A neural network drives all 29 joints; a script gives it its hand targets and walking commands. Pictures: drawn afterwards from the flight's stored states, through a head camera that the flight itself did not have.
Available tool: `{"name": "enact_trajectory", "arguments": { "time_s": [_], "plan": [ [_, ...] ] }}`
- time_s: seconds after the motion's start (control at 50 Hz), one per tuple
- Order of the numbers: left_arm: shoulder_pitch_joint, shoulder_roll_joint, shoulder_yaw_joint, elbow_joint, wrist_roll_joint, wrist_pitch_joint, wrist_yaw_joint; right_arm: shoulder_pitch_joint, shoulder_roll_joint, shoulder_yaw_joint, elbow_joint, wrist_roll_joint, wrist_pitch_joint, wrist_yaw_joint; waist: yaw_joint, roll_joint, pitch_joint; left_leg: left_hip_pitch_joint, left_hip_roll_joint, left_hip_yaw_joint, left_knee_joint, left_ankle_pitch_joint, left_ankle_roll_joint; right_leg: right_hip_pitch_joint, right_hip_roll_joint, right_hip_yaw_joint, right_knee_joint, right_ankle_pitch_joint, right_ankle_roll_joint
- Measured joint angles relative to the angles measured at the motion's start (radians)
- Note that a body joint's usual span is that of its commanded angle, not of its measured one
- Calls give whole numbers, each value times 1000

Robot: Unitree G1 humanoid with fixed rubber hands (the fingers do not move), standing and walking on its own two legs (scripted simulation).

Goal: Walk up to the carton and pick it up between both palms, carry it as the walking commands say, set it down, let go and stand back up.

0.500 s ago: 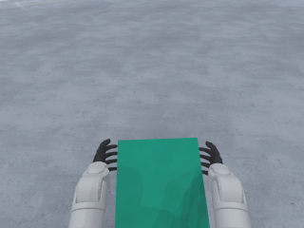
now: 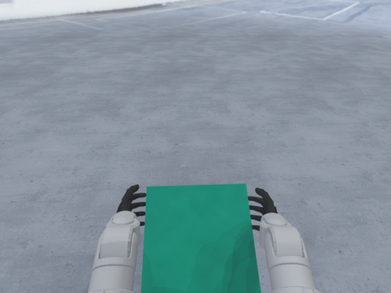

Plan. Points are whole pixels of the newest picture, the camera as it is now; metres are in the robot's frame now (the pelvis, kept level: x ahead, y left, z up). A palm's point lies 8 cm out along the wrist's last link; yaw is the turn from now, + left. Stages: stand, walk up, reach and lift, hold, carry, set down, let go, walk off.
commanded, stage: set down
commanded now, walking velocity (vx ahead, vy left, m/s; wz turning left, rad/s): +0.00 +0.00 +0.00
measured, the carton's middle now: (197, 241) +0.30 +0.01 -0.05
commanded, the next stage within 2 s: none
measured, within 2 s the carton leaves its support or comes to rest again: neither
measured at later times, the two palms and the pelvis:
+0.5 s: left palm (131, 216) +0.33 +0.17 -0.01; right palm (257, 220) +0.33 -0.13 -0.01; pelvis +0.02 +0.01 +0.00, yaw +1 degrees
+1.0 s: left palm (143, 234) +0.34 +0.16 -0.11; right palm (252, 236) +0.35 -0.14 -0.11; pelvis -0.01 +0.01 -0.05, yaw +0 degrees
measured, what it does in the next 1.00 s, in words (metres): stands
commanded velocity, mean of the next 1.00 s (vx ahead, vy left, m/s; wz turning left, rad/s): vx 0.00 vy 0.00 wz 0.00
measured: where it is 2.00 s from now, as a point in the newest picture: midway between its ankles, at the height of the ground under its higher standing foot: outside the picture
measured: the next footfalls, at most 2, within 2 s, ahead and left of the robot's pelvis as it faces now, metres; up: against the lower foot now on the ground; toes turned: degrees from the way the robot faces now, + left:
none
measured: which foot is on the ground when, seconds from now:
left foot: down 0.00-1.00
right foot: down 0.00-1.00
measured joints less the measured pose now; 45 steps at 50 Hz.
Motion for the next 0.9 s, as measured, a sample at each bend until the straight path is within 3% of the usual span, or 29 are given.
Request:
{"name": "enact_trajectory", "arguments": {
  "time_s": [0.04, 0.1, 0.18, 0.22, 0.38, 0.58, 0.72, 0.9],
  "plan": [
    [-67, -8, 37, 100, 19, -20, 3, -38, 6, -51, 69, -42, -18, 25, 0, 0, 1, -2, -6, -2, 0, 5, 13, 0, -4, 0, 0, 0, 0],
    [-139, -13, 84, 227, 49, -64, 3, -83, 6, -97, 155, -72, -44, 25, 0, 0, 3, -3, -13, -2, 0, 8, 20, 0, -9, 3, 0, 0, 0],
    [-192, -15, 122, 314, 74, -115, 10, -136, 6, -148, 257, -99, -105, 18, 0, 0, 3, -12, -19, -2, 0, 10, 20, -9, -12, 7, 0, 0, 0],
    [-216, -17, 165, 351, 99, -144, -21, -160, 6, -178, 298, -117, -130, 29, 0, 0, 4, -25, -21, -2, 0, 10, 21, -21, -13, 9, 0, 0, 0],
    [-216, -17, 190, 356, 116, -242, -73, -165, 6, -199, 306, -139, -216, 47, 0, 1, 5, -118, -25, -3, 0, 13, 21, -115, -14, 14, 0, 10, 2],
    [-149, -22, 188, 351, 90, -386, -81, -131, 6, -199, 266, -136, -311, 98, 0, 2, -6, -281, -21, -4, 0, 19, 13, -284, -11, 14, 12, 13, 15],
    [-142, -29, 188, 340, 74, -471, -83, -121, 6, -199, 246, -126, -400, 94, 0, 4, -42, -432, -17, -5, 34, 21, 10, -439, -7, 14, 52, 13, 15],
    [-200, -29, 188, 341, 72, -514, -59, -172, 6, -200, 237, -104, -448, 37, 0, 4, -62, -677, -13, -5, 172, -2, 9, -679, -5, 15, 176, -1, 14]
  ]
}}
